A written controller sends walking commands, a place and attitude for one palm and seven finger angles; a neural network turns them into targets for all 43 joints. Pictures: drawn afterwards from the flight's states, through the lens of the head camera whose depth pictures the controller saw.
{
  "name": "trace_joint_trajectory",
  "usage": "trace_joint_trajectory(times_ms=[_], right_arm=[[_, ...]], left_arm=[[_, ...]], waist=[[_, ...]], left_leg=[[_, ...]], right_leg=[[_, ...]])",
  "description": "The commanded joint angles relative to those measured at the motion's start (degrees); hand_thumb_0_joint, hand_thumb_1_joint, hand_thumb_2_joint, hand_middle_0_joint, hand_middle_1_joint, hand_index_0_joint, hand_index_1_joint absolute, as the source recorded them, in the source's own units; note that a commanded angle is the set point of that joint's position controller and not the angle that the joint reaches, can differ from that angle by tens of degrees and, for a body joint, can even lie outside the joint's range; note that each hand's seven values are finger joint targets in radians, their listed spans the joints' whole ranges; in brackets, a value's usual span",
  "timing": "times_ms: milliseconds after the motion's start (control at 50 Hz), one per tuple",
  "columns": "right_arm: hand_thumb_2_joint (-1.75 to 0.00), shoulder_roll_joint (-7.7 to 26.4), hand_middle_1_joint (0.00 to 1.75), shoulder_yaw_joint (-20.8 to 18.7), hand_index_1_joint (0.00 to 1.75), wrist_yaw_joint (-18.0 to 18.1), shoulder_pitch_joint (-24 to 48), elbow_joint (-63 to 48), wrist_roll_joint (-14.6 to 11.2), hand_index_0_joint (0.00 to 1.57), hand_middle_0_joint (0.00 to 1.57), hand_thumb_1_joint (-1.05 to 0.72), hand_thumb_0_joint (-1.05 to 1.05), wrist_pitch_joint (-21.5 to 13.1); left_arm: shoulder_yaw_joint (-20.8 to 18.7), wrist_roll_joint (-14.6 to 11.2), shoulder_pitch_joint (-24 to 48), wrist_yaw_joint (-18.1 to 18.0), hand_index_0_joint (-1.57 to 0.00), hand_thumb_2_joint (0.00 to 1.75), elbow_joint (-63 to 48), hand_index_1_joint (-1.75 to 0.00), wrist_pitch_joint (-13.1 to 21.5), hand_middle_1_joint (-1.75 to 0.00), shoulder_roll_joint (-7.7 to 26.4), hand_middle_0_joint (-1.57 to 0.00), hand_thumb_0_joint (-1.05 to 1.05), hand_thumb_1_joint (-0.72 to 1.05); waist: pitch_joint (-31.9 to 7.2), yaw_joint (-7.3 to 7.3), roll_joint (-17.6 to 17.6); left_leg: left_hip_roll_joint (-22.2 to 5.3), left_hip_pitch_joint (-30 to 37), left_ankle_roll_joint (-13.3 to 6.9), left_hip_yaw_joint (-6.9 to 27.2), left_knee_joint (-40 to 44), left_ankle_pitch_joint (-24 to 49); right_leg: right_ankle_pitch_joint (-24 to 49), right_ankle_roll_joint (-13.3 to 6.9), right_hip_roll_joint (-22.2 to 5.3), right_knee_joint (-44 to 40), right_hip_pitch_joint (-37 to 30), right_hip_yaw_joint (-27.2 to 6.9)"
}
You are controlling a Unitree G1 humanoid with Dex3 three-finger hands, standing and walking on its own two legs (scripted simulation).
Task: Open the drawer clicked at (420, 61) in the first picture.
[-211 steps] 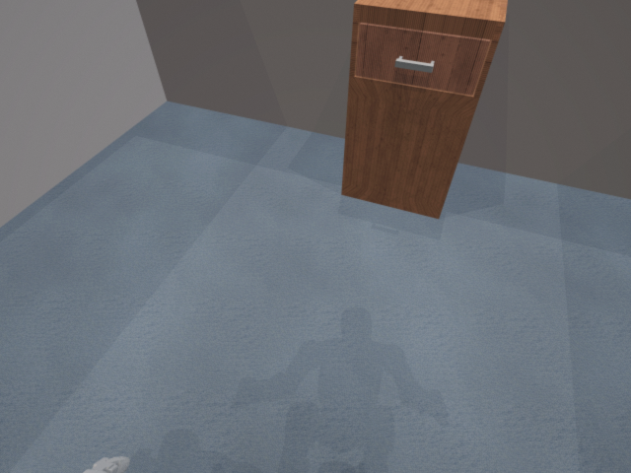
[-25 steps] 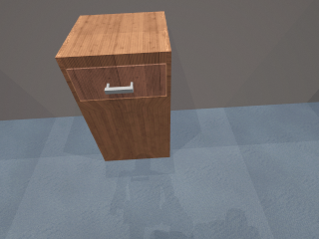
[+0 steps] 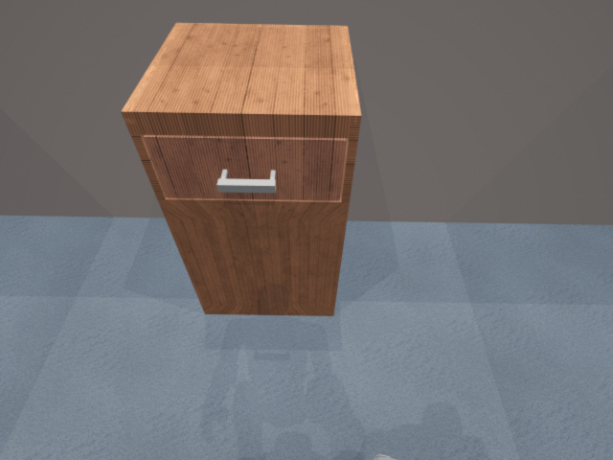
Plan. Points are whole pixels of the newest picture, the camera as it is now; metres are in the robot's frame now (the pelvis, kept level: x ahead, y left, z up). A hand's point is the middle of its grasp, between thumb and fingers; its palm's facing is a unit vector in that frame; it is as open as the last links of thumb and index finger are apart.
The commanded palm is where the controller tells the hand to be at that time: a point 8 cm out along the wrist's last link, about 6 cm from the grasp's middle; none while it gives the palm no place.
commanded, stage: take the last steps up to it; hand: left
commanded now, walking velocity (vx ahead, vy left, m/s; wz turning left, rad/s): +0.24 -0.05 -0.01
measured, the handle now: (247, 179) +0.68 +0.17 -0.08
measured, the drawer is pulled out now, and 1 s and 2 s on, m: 0.00 0.00 0.00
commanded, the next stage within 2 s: come to a stop and stand still in 0.28 s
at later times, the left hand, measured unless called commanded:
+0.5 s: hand out of the picture +0.11 +0.13 -0.20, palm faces +0.10 -0.99 -0.10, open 7.4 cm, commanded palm none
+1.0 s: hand (234, 443) +0.18 +0.12 -0.16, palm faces +0.01 -0.96 -0.28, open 7.4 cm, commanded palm none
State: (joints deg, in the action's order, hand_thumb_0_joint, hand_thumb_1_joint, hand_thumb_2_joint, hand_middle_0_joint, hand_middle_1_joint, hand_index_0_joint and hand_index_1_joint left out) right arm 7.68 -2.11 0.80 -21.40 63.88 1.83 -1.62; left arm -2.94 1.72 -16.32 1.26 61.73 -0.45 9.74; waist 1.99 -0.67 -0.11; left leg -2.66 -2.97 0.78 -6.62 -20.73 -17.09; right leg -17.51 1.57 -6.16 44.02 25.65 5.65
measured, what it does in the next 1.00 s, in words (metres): walks ahead: right foot, then left foot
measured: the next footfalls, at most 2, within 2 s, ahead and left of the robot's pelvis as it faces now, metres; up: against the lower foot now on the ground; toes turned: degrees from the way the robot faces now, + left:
right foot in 0.08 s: +0.13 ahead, -0.14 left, +0.00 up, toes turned -9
left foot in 0.46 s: +0.25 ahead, +0.09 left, +0.00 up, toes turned +9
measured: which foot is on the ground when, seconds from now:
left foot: down 0.00-0.10, up 0.12-0.44, down 0.46-0.92, up 0.94-1.00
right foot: up 0.00-0.06, down 0.08-0.48, up 0.50-0.88, down 0.90-1.00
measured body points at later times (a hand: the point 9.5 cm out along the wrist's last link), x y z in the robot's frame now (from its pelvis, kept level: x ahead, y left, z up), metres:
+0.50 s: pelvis +0.15 -0.01 -0.01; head +0.15 +0.01 +0.44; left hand +0.11 +0.18 -0.19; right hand +0.23 -0.25 -0.15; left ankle +0.21 +0.09 -0.74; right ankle +0.10 -0.13 -0.74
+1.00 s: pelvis +0.13 -0.07 +0.00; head +0.13 -0.11 +0.45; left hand +0.18 +0.17 -0.14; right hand +0.15 -0.31 -0.17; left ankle +0.18 +0.08 -0.72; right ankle +0.12 -0.18 -0.74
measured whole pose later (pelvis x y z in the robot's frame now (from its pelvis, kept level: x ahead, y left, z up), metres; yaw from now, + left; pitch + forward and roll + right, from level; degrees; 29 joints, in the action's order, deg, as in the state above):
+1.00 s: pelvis +0.13 -0.07 +0.00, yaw -2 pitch -1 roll +2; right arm 12.2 -3.5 -0.2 -13.2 62.0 1.2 4.2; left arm -1.5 1.8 -14.6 -1.5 58.8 -0.8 9.3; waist -0.1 0.4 2.4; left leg -2.8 -21.3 0.6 -3.4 -39.5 -20.0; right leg -16.7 -0.6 -2.9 29.6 12.2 2.6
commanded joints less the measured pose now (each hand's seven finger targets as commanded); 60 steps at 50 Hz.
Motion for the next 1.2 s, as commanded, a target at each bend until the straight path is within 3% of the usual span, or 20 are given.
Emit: trace_joint_trajectory(times_ms=[0, 40, 60, 80, 100, 160, 220, 340, 400, 440, 500, 580, 700, 800, 840, 880, 900, 920, 980, 1180], right_arm=[[-0.90, 9.6, 0.30, -2.3, 0.30, 0.7, -1.2, -1.6, 0.0, 0.20, 0.20, -0.90, 0.00, -1.0], [-0.90, 7.7, 0.30, -1.9, 0.30, 0.5, -1.0, -1.3, -0.6, 0.20, 0.20, -0.90, 0.00, -1.1], [-0.90, 4.2, 0.30, -1.2, 0.30, -0.1, -1.7, -2.5, -1.2, 0.20, 0.20, -0.90, 0.00, -1.4], [-0.90, 4.4, 0.30, -0.9, 0.30, -0.2, 0.4, -4.4, -1.3, 0.20, 0.20, -0.90, 0.00, -1.1], [-0.90, 5.0, 0.30, -1.3, 0.30, -0.3, 3.4, -4.7, -1.2, 0.20, 0.20, -0.90, 0.00, -0.8], [-0.90, 3.5, 0.30, -1.5, 0.30, -0.8, 4.4, -3.9, -0.5, 0.20, 0.20, -0.90, 0.00, -0.2], [-0.90, 1.5, 0.30, -0.9, 0.30, -0.9, 1.8, -2.9, -0.4, 0.20, 0.20, -0.90, 0.00, 0.6], [-0.90, 2.0, 0.30, -0.5, 0.30, -1.5, 7.7, -5.1, -0.7, 0.20, 0.20, -0.90, 0.00, 0.1], [-0.90, 2.4, 0.30, 0.2, 0.30, -0.7, 5.3, -3.6, -0.8, 0.20, 0.20, -0.90, 0.00, -0.4], [-0.90, 7.2, 0.30, 0.1, 0.30, 0.2, 1.5, -2.2, -0.6, 0.20, 0.20, -0.90, 0.00, -1.3], [-0.90, 9.8, 0.30, -0.2, 0.30, 1.9, 5.4, -2.6, -1.2, 0.20, 0.20, -0.90, 0.00, 0.1], [-0.90, 11.2, 0.30, -1.8, 0.30, 2.9, 5.9, -3.6, -1.2, 0.20, 0.20, -0.90, 0.00, 1.2], [-0.90, 11.4, 0.30, -3.1, 0.30, 2.3, 10.0, -6.6, -0.6, 0.20, 0.20, -0.90, 0.00, 2.0], [-0.90, 11.3, 0.30, -2.9, 0.30, 0.7, 12.7, -7.2, 0.0, 0.20, 0.20, -0.90, 0.00, 2.5], [-0.90, 9.8, 0.30, -2.5, 0.30, 0.0, 12.5, -6.5, -0.4, 0.20, 0.20, -0.90, 0.00, 2.9], [-0.90, 3.6, 0.30, -1.0, 0.30, -0.8, 10.7, -7.5, -1.4, 0.20, 0.20, -0.90, 0.00, 3.4], [-0.90, 6.2, 0.30, -1.5, 0.30, -1.1, 12.8, -8.3, -1.0, 0.20, 0.20, -0.90, 0.00, 4.0], [-0.90, 6.8, 0.30, -1.7, 0.30, -1.2, 13.0, -8.1, -0.8, 0.20, 0.20, -0.90, 0.00, 4.4], [-0.90, 7.2, 0.30, -1.7, 0.30, -1.3, 6.0, -4.9, -0.7, 0.20, 0.20, -0.90, 0.00, 3.9], [-0.90, 7.3, 0.30, -1.3, 0.30, -0.2, 8.9, -8.1, -1.1, 0.20, 0.20, -0.90, 0.00, 3.7]], left_arm=[[-0.7, -0.3, 1.9, 0.0, -0.20, 0.90, -3.6, -0.30, 2.2, -0.30, 1.6, -0.20, 0.00, 0.90], [-1.7, 0.0, -8.0, -0.4, -0.20, 0.90, 0.1, -0.30, 3.2, -0.30, 5.0, -0.20, 0.00, 0.90], [-2.8, 0.3, -14.3, -1.1, -0.20, 0.90, 1.7, -0.30, 3.8, -0.30, 10.3, -0.20, 0.00, 0.90], [-3.1, -0.6, -18.4, -1.6, -0.20, 0.90, 2.3, -0.30, 3.7, -0.30, 13.5, -0.20, 0.00, 0.90], [-2.9, -0.7, -15.1, -1.9, -0.20, 0.90, 2.0, -0.30, 3.7, -0.30, 12.4, -0.20, 0.00, 0.90], [-1.2, -0.3, -4.6, -2.9, -0.20, 0.90, -0.6, -0.30, 3.8, -0.30, 5.4, -0.20, 0.00, 0.90], [-0.2, -0.1, -3.6, -2.9, -0.20, 0.90, -0.5, -0.30, 4.4, -0.30, 4.0, -0.20, 0.00, 0.90], [-0.3, -0.2, -5.0, -2.6, -0.20, 0.90, 1.0, -0.30, 4.1, -0.30, 5.7, -0.20, 0.00, 0.90], [0.3, -0.8, -2.9, -2.9, -0.20, 0.90, 0.9, -0.30, 3.1, -0.30, 4.2, -0.20, 0.00, 0.90], [1.4, -1.1, -6.5, -3.3, -0.20, 0.90, 1.5, -0.30, 2.4, -0.30, 0.8, -0.20, 0.00, 0.90], [1.6, -1.2, -8.4, -3.8, -0.20, 0.90, 2.5, -0.30, 0.3, -0.30, 1.2, -0.20, 0.00, 0.90], [0.4, -0.6, -5.6, -3.5, -0.20, 0.90, -0.1, -0.30, -1.1, -0.30, 3.4, -0.20, 0.00, 0.90], [-1.3, -0.5, -2.4, -2.9, -0.20, 0.90, -4.2, -0.30, -2.5, -0.30, 2.6, -0.20, 0.00, 0.90], [-0.5, -0.6, -3.4, -2.6, -0.20, 0.90, -4.4, -0.30, -1.9, -0.30, 1.6, -0.20, 0.00, 0.90], [-0.2, -0.3, -8.2, -2.8, -0.20, 0.90, -1.8, -0.30, -0.7, -0.30, 2.6, -0.20, 0.00, 0.90], [-0.2, 0.2, -3.3, -3.1, -0.20, 0.90, -3.7, -0.30, 0.5, -0.30, 9.9, -0.20, 0.00, 0.90], [-0.8, -0.1, 0.1, -3.2, -0.20, 0.90, -5.6, -0.30, 0.3, -0.30, 12.6, -0.20, 0.00, 0.90], [-1.0, -0.1, 2.3, -3.3, -0.20, 0.90, -6.1, -0.30, 0.4, -0.30, 12.5, -0.20, 0.00, 0.90], [-1.0, -0.3, 5.2, -3.2, -0.20, 0.90, -6.8, -0.30, 0.7, -0.30, 10.6, -0.20, 0.00, 0.90], [-2.1, 0.0, -5.1, -4.2, -0.20, 0.90, -3.3, -0.30, 0.9, -0.30, 10.5, -0.20, 0.00, 0.90]], waist=[[4.0, 0.21, 6.7], [-0.6, 4.80, -0.6], [-4.5, 6.86, -14.1], [-6.2, 7.80, -17.8], [-3.8, 7.38, -16.1], [2.7, 2.17, -4.0], [1.1, 0.15, -6.7], [2.9, 1.33, -7.9], [2.7, -0.73, -4.3], [-2.5, -0.18, 7.3], [-0.8, 0.83, 15.3], [-4.4, -0.08, 9.2], [-7.8, 0.49, 6.1], [-4.8, 1.38, 11.2], [-3.7, 3.61, 4.9], [2.5, 1.46, -14.4], [5.3, 2.68, -15.2], [7.6, 2.32, -16.5], [5.4, 0.02, -9.1], [-3.3, 4.60, -10.1]], left_leg=[[-13.2, -5.5, -8.1, 7.5, 4.0, 7.6], [-8.3, -12.8, -4.6, 2.5, -10.9, 7.5], [-1.9, -24.6, -2.1, -3.1, -26.5, -3.3], [0.5, -29.9, -2.0, -0.2, -40.1, -18.5], [-1.7, -31.3, -2.7, 4.8, -46.6, -15.4], [-5.8, -29.1, -1.7, 5.8, -45.6, -4.7], [-4.7, -24.3, 0.2, 2.6, -35.5, -2.7], [-2.9, -19.8, 0.1, 0.0, -20.0, 1.0], [-1.9, -8.0, 0.2, 0.0, -8.0, 10.9], [-10.2, 0.5, -2.6, 8.3, -4.0, 35.3], [-16.7, -4.5, -8.6, 14.4, 1.9, 43.3], [-19.0, 0.7, -12.1, 12.7, 0.0, 54.6], [-18.0, -3.6, -11.7, 8.5, 1.1, 35.9], [-14.8, -13.2, -8.8, 10.2, 6.3, 0.9], [-9.7, -19.0, -4.6, 6.5, 2.1, -9.3], [-0.7, -21.2, 0.7, 1.3, -11.7, -9.2], [-1.2, -19.4, 0.1, 3.6, -17.5, -9.0], [-0.9, -20.3, -0.3, 5.7, -21.7, -7.0], [0.0, -21.4, -0.2, 6.2, -27.8, -1.8], [0.9, -24.9, 1.8, 6.4, -25.3, -8.1]], right_leg=[[3.0, -0.8, 2.6, -9.7, -5.4, 2.9], [5.9, -2.6, 1.5, -17.5, -22.9, -0.3], [3.4, -7.1, -10.9, -23.0, -33.4, -16.8], [1.4, -11.6, -18.4, -30.6, -33.3, -29.3], [-5.0, -12.5, -18.1, -33.1, -27.0, -29.7], [-0.7, -11.0, -13.8, -33.4, -14.4, -16.6], [15.5, -9.8, -10.3, -31.7, -13.2, -6.7], [13.7, -10.0, -9.5, -31.0, -14.0, -5.2], [14.5, -7.2, -6.0, -25.3, -9.9, -2.4], [8.2, -2.3, -0.3, -16.8, -9.5, -0.1], [-8.7, 0.0, 2.1, -9.0, -11.3, 0.0], [-13.8, -0.3, 1.8, 5.6, -4.0, -4.4], [-9.3, 0.5, 2.7, 15.3, -1.0, -5.9], [-8.0, -1.1, 2.9, -2.6, -10.9, -2.5], [1.1, -0.8, 3.5, -17.9, -20.2, -0.8], [-18.2, -5.8, -11.7, -36.7, -9.4, -22.0], [-25.8, -7.9, -14.7, -41.0, -1.1, -26.0], [-24.0, -8.2, -13.9, -41.6, 0.7, -27.3], [-5.8, -7.4, -10.3, -35.0, -6.6, -16.9], [34.0, -11.9, -14.0, -24.1, -26.2, -15.9]])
